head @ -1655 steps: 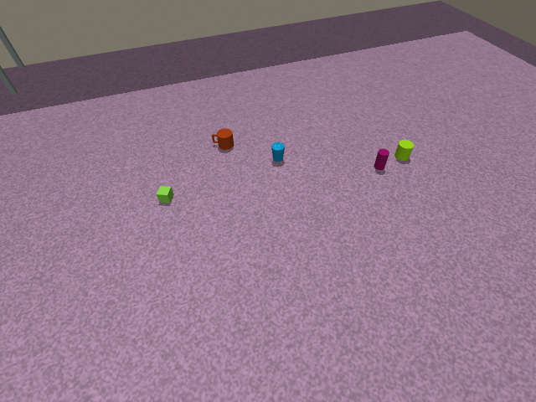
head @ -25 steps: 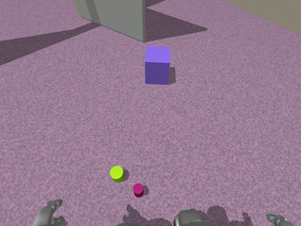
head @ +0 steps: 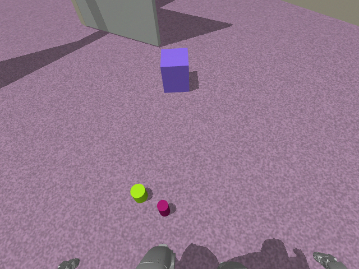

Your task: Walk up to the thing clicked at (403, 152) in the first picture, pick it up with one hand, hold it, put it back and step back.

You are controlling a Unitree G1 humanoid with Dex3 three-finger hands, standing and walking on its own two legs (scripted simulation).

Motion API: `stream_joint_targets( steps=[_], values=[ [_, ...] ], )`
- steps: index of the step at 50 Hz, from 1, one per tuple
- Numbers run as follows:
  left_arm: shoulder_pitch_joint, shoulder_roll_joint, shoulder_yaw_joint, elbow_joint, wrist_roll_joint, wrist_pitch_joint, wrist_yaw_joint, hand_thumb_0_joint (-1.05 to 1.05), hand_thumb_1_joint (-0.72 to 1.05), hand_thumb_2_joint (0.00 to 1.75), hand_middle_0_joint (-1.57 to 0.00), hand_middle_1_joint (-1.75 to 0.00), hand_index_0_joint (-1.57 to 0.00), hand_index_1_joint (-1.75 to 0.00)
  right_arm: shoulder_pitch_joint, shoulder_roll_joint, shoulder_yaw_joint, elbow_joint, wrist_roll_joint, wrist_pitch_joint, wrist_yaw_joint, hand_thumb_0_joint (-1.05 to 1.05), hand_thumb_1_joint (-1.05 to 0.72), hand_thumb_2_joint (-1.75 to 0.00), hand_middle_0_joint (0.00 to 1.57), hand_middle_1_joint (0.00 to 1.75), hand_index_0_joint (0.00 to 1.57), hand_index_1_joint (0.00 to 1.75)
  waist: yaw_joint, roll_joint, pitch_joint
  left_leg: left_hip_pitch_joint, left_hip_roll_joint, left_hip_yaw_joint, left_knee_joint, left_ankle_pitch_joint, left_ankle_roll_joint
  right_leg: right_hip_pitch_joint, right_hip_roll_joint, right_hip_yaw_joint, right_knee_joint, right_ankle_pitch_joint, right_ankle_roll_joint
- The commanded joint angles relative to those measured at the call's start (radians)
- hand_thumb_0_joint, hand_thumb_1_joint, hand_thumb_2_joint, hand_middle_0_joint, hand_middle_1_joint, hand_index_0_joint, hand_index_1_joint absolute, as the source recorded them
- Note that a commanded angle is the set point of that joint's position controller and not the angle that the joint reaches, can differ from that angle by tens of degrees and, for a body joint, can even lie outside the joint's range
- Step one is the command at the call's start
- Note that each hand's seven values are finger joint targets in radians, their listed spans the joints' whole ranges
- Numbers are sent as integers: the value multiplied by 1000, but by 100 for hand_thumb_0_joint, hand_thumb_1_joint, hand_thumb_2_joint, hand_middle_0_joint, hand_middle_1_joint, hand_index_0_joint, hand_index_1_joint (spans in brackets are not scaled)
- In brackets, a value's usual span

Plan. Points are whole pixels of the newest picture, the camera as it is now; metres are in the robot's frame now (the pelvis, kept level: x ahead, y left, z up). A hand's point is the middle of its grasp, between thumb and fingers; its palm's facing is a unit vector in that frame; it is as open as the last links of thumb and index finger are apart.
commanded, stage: step back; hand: left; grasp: from above
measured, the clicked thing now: (139, 193) +0.54 +0.28 -0.71
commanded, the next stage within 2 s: none
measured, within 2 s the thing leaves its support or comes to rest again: neither
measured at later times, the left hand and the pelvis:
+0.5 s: hand out of the picture -0.06 +0.28 -0.15, palm faces +0.06 -0.93 -0.36, open 7.4 cm; pelvis -0.15 +0.00 +0.01, yaw +3 degrees
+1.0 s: hand out of the picture -0.23 +0.23 -0.13, palm faces +0.08 -0.89 -0.44, open 7.4 cm; pelvis -0.33 -0.05 +0.00, yaw +7 degrees
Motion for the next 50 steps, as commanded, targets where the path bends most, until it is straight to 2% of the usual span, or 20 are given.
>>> stream_joint_targets(
  steps=[1, 6, 9, 12, 13, 14, 15, 18, 27, 31, 33, 34, 35, 36, 37, 38, 39, 42, 46, 50],
  values=[
    [-107, 257, 74, -135, 2, -29, 37, 0, 90, 90, -20, -30, -20, -30, 79, -187, -43, -55, 12, -32, -19, 0, -90, -90, 20, 30, 20, 30, -19, -173, -160, -13, -75, -75, 231, -2, -14, 23, -231, 177, -210, 562, -187],
    [-9, 233, 65, -149, 7, -21, 45, 0, 90, 90, -20, -30, -20, -30, 50, -182, -40, -86, -4, -37, -18, 0, -90, -90, 20, 30, 20, 30, 51, -184, -204, -27, -21, -13, -5, -52, -23, 201, -271, 184, -168, 605, -220],
    [0, 252, 64, -160, 1, -13, 42, 0, 90, 90, -20, -30, -20, -30, 74, -175, -43, -81, -11, -42, -9, 0, -90, -90, 20, 30, 20, 30, 44, -220, -236, 75, 11, 41, -240, -7, -10, 190, -266, 190, -128, 590, -196],
    [-32, 249, 53, -180, -13, 1, 32, 0, 90, 90, -20, -30, -20, -30, 148, -182, -60, -52, -24, -55, -3, 0, -90, -90, 20, 30, 20, 30, -6, -136, -267, 277, 43, 45, -571, 319, 21, 67, -213, 139, -33, 442, -112],
    [-15, 213, 42, -188, -16, 4, 28, 0, 90, 90, -20, -30, -20, -30, 139, -249, -78, -64, -43, -58, -2, 0, -90, -90, 20, 30, 20, 30, 1, 26, -267, 357, 210, -191, -587, 423, 80, -101, -120, 84, 66, 219, -44],
    [-83, 216, 49, -205, -22, 1, 37, 0, 90, 90, -20, -30, -20, -30, 74, -360, -95, -87, -35, -52, 10, 0, -90, -90, 20, 30, 20, 30, -25, 251, -229, 252, 413, -417, -642, 553, 232, -188, 55, -45, 248, -210, 1],
    [-126, 239, 65, -194, -3, 2, 48, 0, 90, 90, -20, -30, -20, -30, 67, -369, -102, -95, -39, -57, 7, 0, -90, -90, 20, 30, 20, 30, -63, 211, -202, 164, 472, -503, -654, 583, 319, -170, 56, 98, 452, -306, 8],
    [-7, 216, 63, -132, -27, 6, 45, 0, 90, 90, -20, -30, -20, -30, -27, -246, -64, -107, -38, -59, -10, 0, -90, -90, 20, 30, 20, 30, 36, 63, -182, 240, 312, -192, -551, 732, 212, -246, 91, 157, 620, -184, -7],
    [37, 208, 61, -116, -11, -3, 32, 0, 90, 90, -20, -30, -20, -30, 35, -237, -75, -132, -31, -47, -9, 0, -90, -90, 20, 30, 20, 30, -25, 150, -225, 383, 319, -149, -521, 638, 261, -182, 36, 56, 332, -176, 65],
    [148, 210, 64, -58, -10, -5, 17, 0, 90, 90, -20, -30, -20, -30, -30, -274, -86, -154, -31, -27, -1, 0, -90, -90, 20, 30, 20, 30, 21, 218, -272, 258, 314, -148, -533, 411, 196, 12, -12, -20, 12, -81, 17],
    [228, 211, 71, -11, -1, -11, 15, 0, 90, 90, -20, -30, -20, -30, -50, -262, -78, -153, -23, -13, 1, 0, -90, -90, 20, 30, 20, 30, 54, 174, -287, 144, 255, -115, -461, 316, 131, 147, -5, -51, -206, 42, -11],
    [213, 255, 83, -22, 18, -18, 14, 0, 90, 90, -20, -30, -20, -30, -29, -218, -66, -156, -16, -11, 4, 0, -90, -90, 20, 30, 20, 30, 48, 36, -240, 7, 158, -85, -347, 164, 72, 149, -91, 127, -262, -46, -39],
    [158, 373, 111, -60, 19, -15, 12, 0, 90, 90, -20, -30, -20, -30, -78, -161, -55, -185, -6, -19, -4, 0, -90, -90, 20, 30, 20, 30, 79, -280, -172, -117, -54, -2, -117, -35, 3, 2, -312, 438, -378, -123, -163],
    [57, 440, 117, -103, 24, -13, 17, 0, 90, 90, -20, -30, -20, -30, -85, -205, -75, -175, -19, -12, -18, 0, -90, -90, 20, 30, 20, 30, 87, -318, -91, -41, -21, -78, 121, -109, -27, -268, -479, 591, -465, -182, -289],
    [-22, 382, 102, -134, 17, -21, 25, 0, 90, 90, -20, -30, -20, -30, -47, -237, -80, -151, -14, -7, -14, 0, -90, -90, 20, 30, 20, 30, 31, -211, -58, -9, -14, -146, 227, -43, -23, -312, -439, 478, -436, -131, -267],
    [-117, 324, 84, -147, 11, -24, 33, 0, 90, 90, -20, -30, -20, -30, 22, -225, -78, -117, -9, -9, -11, 0, -90, -90, 20, 30, 20, 30, -25, -118, -52, -15, -59, -139, 251, 22, -16, -266, -326, 285, -344, 28, -199],
    [-137, 288, 78, -146, 20, -25, 35, 0, 90, 90, -20, -30, -20, -30, 51, -208, -71, -99, -4, -15, -9, 0, -90, -90, 20, 30, 20, 30, -38, -135, -71, -10, -75, -100, 237, 55, -14, -215, -258, 179, -294, 130, -155],
    [-55, 265, 77, -144, 23, -28, 38, 0, 90, 90, -20, -30, -20, -30, 70, -194, -57, -94, -12, -23, -10, 0, -90, -90, 20, 30, 20, 30, 16, -178, -138, -21, -57, -62, 203, 32, -28, -37, -239, 124, -228, 307, -158],
    [29, 270, 78, -133, 17, -18, 54, 0, 90, 90, -20, -30, -20, -30, 32, -168, -46, -115, -23, -30, -11, 0, -90, -90, 20, 30, 20, 30, 75, -202, -193, -31, 2, 2, -76, -59, -32, 188, -304, 160, -151, 514, -187],
    [-39, 289, 66, -149, -1, 1, 50, 0, 90, 90, -20, -30, -20, -30, 164, -172, -61, -55, -28, -28, -4, 0, -90, -90, 20, 30, 20, 30, 15, -208, -263, 193, 13, 91, -437, 121, 4, 126, -287, 134, -68, 502, -147]
  ],
)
